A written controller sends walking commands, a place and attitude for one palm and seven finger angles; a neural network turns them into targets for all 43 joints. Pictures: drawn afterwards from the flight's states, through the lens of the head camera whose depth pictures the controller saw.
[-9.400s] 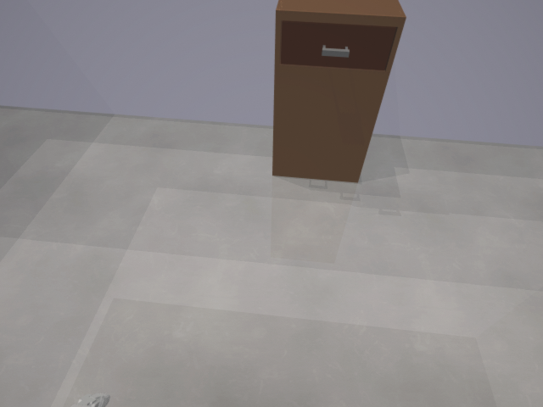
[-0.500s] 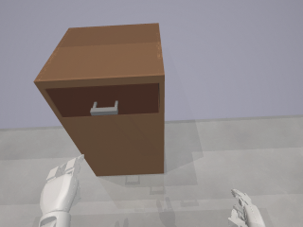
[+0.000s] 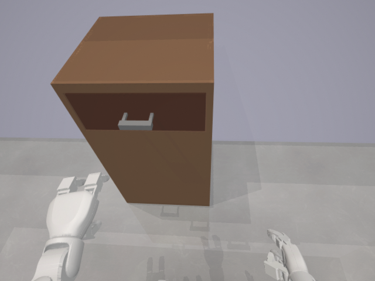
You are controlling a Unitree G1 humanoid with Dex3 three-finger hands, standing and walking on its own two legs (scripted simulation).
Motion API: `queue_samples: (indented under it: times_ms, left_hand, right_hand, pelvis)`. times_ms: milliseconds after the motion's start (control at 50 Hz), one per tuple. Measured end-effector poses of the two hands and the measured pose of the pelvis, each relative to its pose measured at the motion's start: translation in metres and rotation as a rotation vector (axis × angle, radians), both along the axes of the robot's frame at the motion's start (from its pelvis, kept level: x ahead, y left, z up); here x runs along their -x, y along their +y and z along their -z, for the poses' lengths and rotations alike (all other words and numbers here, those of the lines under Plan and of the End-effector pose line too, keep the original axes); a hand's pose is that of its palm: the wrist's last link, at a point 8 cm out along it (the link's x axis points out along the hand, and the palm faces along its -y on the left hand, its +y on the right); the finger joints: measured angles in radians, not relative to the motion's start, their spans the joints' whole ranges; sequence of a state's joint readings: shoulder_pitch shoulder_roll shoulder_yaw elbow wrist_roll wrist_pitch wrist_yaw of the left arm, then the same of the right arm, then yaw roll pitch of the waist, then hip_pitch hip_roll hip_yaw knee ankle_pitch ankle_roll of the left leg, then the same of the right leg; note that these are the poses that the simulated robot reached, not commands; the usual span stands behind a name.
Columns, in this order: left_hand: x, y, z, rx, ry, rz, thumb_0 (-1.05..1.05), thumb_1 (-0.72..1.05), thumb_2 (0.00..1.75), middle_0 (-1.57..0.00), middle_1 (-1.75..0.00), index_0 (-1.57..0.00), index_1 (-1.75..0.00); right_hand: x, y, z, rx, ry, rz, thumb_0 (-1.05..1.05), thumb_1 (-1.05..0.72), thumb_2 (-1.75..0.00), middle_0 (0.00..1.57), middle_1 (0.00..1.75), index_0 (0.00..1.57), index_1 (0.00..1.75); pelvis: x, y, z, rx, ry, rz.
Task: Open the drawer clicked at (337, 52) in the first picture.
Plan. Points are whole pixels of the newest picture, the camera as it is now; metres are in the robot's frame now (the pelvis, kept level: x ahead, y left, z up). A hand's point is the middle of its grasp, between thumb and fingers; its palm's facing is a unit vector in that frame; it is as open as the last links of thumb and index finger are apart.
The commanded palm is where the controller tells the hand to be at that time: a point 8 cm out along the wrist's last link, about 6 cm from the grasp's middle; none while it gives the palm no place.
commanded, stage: raise the hand with hooked fingers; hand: left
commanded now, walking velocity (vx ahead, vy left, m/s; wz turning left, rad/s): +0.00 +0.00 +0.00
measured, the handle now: (137, 120) +0.55 +0.23 -0.03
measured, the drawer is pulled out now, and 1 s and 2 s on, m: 0.00 0.00 0.00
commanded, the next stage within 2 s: move the hooked fingers above the handle in 1.14 s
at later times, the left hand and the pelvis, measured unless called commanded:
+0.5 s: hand (77, 177) +0.29 +0.27 +0.07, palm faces +0.08 -0.09 -0.99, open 13.4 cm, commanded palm +0.27 +0.27 +0.13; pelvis +0.01 +0.03 +0.02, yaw +0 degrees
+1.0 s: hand (76, 161) +0.31 +0.27 +0.10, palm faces +0.01 -0.09 -1.00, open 13.9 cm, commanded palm +0.29 +0.27 +0.16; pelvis +0.01 +0.03 +0.03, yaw +0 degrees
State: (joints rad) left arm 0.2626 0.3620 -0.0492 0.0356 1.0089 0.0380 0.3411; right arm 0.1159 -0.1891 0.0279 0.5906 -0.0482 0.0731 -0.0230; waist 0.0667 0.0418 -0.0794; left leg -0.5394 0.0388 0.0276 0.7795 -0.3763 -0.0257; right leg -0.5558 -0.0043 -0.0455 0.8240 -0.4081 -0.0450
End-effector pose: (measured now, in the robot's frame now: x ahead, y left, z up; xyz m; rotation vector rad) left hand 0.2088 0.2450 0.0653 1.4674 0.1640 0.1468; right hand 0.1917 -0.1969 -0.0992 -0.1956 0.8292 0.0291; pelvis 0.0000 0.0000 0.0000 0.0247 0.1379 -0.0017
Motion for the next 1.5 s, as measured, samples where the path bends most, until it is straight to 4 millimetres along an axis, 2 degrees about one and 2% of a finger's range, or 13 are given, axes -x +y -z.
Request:
queue_samples:
  times_ms: [140,260,360,540,660,800,960,1080,1280,1400,1500]
  left_hand:
    - [-0.012,0.004,-0.011,0.002,-0.007,0.067,0.00,0.04,0.53,-0.28,-0.85,-0.28,-0.84]
    - [-0.025,0.017,-0.023,-0.008,-0.068,0.047,0.00,-0.09,0.48,-0.29,-0.93,-0.29,-0.93]
    - [-0.040,0.021,-0.036,-0.001,-0.085,0.045,0.00,-0.21,0.43,-0.30,-1.01,-0.30,-1.01]
    - [-0.060,0.026,-0.064,-0.007,-0.084,0.067,0.00,-0.40,0.34,-0.31,-1.14,-0.31,-1.14]
    - [-0.072,0.032,-0.079,-0.019,-0.068,0.074,0.00,-0.46,0.32,-0.31,-1.18,-0.32,-1.18]
    - [-0.086,0.035,-0.096,-0.028,-0.061,0.106,0.00,-0.49,0.31,-0.32,-1.19,-0.32,-1.19]
    - [-0.085,0.029,-0.089,-0.009,-0.025,0.140,0.00,-0.49,0.30,-0.31,-1.20,-0.32,-1.19]
    - [-0.079,0.022,-0.086,-0.014,-0.055,0.158,0.00,-0.49,0.30,-0.32,-1.20,-0.32,-1.20]
    - [-0.080,0.016,-0.092,-0.026,-0.066,0.118,0.00,-0.49,0.30,-0.32,-1.20,-0.32,-1.20]
    - [-0.088,0.015,-0.082,-0.031,-0.012,0.115,0.00,-0.49,0.30,-0.32,-1.20,-0.32,-1.20]
    - [-0.098,0.013,-0.078,-0.033,-0.007,0.139,0.00,-0.49,0.30,-0.32,-1.20,-0.32,-1.20]
  right_hand:
    - [0.024,-0.022,0.001,0.060,0.079,0.061,0.01,-0.90,-0.90,0.21,0.30,0.21,0.30]
    - [0.019,-0.030,-0.005,0.092,0.074,0.092,0.01,-0.90,-0.90,0.20,0.30,0.20,0.30]
    - [0.001,-0.020,-0.017,0.079,0.023,0.094,0.01,-0.91,-0.90,0.20,0.30,0.20,0.30]
    - [-0.024,0.016,-0.035,0.020,-0.046,0.042,0.01,-0.90,-0.90,0.20,0.30,0.20,0.30]
    - [-0.023,0.031,-0.037,0.002,-0.026,0.011,0.01,-0.90,-0.90,0.20,0.30,0.20,0.30]
    - [-0.007,0.028,-0.030,0.006,0.029,0.022,0.01,-0.90,-0.90,0.20,0.30,0.20,0.30]
    - [0.015,0.007,-0.024,0.028,0.087,0.062,0.01,-0.90,-0.90,0.20,0.30,0.20,0.30]
    - [0.022,-0.005,-0.021,0.045,0.106,0.081,0.01,-0.90,-0.90,0.20,0.30,0.20,0.30]
    - [0.011,-0.006,-0.024,0.019,0.060,0.083,0.01,-0.90,-0.90,0.20,0.30,0.20,0.30]
    - [0.004,-0.006,-0.028,0.023,0.035,0.071,0.01,-0.90,-0.90,0.20,0.30,0.20,0.30]
    - [0.007,-0.011,-0.027,0.038,0.038,0.077,0.01,-0.90,-0.90,0.20,0.30,0.20,0.30]
  pelvis:
    - [-0.007,0.008,-0.008,0.004,-0.007,0.007]
    - [-0.010,0.017,-0.011,0.010,-0.015,0.003]
    - [-0.012,0.024,-0.014,0.012,-0.034,0.005]
    - [-0.014,0.033,-0.023,0.018,-0.075,0.002]
    - [-0.013,0.035,-0.027,0.021,-0.093,-0.005]
    - [-0.012,0.036,-0.030,0.022,-0.100,-0.009]
    - [-0.011,0.035,-0.032,0.020,-0.091,0.001]
    - [-0.009,0.031,-0.031,0.018,-0.088,0.000]
    - [-0.008,0.023,-0.032,0.013,-0.096,0.000]
    - [-0.006,0.018,-0.031,0.012,-0.095,-0.005]
    - [-0.006,0.016,-0.030,0.013,-0.081,-0.011]
